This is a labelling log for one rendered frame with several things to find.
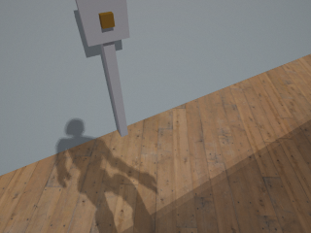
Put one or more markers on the panel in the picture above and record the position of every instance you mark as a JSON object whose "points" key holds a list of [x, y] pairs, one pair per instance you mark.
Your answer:
{"points": [[89, 11]]}

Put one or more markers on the button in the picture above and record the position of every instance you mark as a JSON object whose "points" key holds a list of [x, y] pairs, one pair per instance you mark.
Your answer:
{"points": [[107, 20]]}

